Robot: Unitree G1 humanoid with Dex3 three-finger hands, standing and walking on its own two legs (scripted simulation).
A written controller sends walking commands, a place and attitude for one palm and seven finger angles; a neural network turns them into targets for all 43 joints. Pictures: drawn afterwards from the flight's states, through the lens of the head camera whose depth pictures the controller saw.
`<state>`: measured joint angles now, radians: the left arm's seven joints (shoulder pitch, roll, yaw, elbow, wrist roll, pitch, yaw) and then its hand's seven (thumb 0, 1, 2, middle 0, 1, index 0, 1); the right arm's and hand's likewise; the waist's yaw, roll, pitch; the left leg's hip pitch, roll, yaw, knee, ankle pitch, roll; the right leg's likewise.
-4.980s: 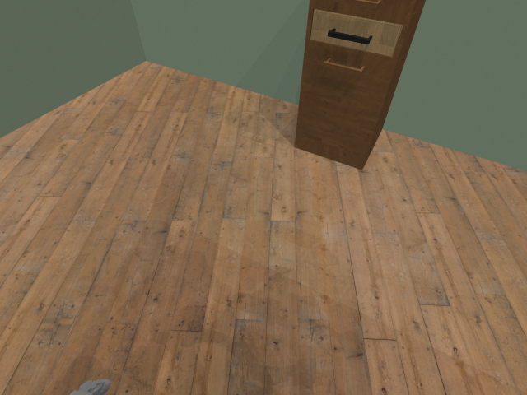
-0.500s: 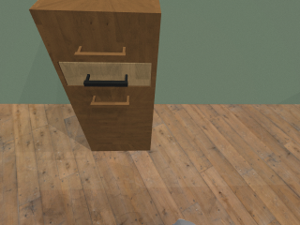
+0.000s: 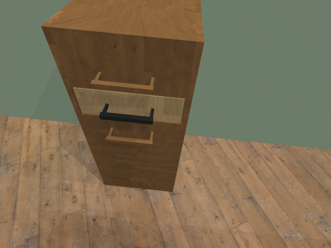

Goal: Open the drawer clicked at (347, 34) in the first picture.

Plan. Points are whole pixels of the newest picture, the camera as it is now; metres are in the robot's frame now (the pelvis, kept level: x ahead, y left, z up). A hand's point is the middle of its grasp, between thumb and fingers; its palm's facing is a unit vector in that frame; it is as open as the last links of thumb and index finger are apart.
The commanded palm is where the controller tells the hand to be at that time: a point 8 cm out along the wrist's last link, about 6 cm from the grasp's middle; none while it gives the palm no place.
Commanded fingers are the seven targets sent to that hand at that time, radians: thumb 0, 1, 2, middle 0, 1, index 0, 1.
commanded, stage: come to a stop and stand still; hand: left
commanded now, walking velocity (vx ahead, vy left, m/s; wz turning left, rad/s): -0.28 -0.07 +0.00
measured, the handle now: (127, 113) +0.54 +0.18 -0.04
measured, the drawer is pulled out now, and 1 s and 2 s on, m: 0.00 0.00 0.00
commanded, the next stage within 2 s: look again from close up in 0.98 s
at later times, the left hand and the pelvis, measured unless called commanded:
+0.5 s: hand out of the picture +0.05 +0.16 -0.16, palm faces +0.00 -0.95 -0.31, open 7.4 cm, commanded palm none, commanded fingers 0.00 0.90 0.90 -0.20 -0.30 -0.20 -0.30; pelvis -0.01 -0.05 -0.01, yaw -2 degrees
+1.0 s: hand out of the picture -0.03 +0.08 -0.16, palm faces +0.05 -0.98 -0.20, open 7.3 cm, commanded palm none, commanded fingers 0.00 0.90 0.90 -0.20 -0.30 -0.20 -0.30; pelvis -0.03 -0.09 +0.01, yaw +0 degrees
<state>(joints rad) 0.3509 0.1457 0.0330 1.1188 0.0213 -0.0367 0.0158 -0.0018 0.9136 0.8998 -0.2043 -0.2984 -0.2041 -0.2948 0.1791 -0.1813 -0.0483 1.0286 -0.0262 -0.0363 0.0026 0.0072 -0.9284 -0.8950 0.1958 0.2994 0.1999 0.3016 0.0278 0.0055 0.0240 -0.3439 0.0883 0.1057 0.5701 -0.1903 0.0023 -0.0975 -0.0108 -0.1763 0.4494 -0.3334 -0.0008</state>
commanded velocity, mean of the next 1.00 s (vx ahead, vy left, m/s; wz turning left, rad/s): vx -0.05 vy -0.04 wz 0.00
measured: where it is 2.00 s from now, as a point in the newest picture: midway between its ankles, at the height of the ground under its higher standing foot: outside the picture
